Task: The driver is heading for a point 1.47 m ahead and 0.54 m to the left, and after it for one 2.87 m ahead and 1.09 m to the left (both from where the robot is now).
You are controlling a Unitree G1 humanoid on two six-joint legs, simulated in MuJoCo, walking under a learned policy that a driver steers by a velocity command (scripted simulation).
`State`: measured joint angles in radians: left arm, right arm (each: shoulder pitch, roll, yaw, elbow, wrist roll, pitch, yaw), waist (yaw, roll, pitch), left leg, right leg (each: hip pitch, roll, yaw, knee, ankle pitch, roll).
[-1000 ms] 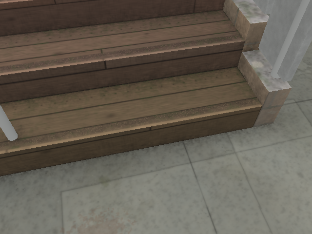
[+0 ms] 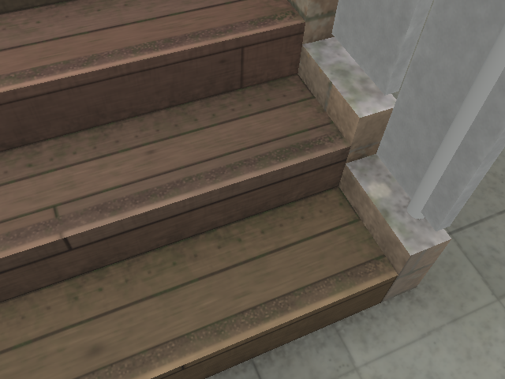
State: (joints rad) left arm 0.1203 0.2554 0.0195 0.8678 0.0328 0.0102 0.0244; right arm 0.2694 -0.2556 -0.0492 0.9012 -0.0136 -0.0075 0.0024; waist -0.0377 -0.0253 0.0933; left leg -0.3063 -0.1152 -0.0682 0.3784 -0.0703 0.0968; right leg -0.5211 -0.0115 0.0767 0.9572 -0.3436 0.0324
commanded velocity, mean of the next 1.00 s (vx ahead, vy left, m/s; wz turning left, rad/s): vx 0.02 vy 0.00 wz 0.52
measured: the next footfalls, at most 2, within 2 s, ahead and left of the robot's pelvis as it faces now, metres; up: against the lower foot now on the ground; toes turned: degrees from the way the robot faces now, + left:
right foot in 0.24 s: +0.08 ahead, -0.13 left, +0.00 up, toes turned +14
left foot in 0.74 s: -0.03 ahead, +0.07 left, +0.00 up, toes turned +28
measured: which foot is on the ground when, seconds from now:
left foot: down 0.00-0.24, up 0.26-0.72, down 0.74-1.00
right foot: up 0.00-0.22, down 0.24-0.74, up 0.76-1.00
